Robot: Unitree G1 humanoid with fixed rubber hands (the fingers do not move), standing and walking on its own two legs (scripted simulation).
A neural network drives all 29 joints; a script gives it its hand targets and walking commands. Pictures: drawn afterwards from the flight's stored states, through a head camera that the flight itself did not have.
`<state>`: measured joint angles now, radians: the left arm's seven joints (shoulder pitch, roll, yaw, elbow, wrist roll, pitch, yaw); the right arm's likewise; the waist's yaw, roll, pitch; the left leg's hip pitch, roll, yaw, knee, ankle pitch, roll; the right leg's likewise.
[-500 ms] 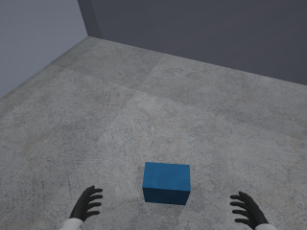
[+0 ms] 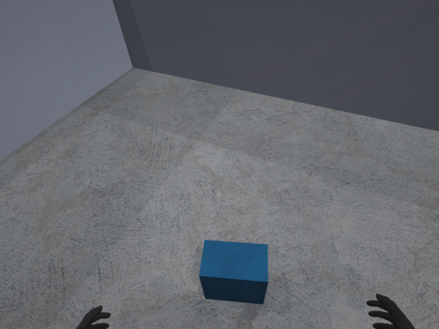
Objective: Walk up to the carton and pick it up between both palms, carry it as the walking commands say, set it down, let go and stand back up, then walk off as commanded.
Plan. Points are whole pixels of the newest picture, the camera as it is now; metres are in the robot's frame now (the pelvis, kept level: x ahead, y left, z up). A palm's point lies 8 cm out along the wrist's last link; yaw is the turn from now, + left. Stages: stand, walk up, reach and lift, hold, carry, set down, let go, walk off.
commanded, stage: stand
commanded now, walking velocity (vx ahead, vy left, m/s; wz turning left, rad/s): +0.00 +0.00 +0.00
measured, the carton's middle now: (234, 273) +0.47 +0.01 -0.64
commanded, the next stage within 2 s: walk off in 1.48 s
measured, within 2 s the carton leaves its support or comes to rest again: neither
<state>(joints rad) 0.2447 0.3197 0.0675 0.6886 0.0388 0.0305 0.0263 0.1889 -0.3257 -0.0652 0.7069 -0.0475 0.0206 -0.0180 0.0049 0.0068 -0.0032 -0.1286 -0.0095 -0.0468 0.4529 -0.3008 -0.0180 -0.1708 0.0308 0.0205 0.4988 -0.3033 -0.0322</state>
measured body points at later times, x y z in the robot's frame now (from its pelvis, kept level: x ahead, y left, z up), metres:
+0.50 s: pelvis -0.02 +0.01 +0.00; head -0.03 +0.01 +0.45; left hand +0.08 +0.31 -0.10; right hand +0.10 -0.29 -0.10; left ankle -0.04 +0.13 -0.74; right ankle -0.02 -0.10 -0.74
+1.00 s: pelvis -0.01 +0.02 +0.01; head -0.02 +0.03 +0.46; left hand +0.08 +0.33 -0.11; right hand +0.09 -0.29 -0.10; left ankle -0.04 +0.14 -0.74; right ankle -0.02 -0.10 -0.74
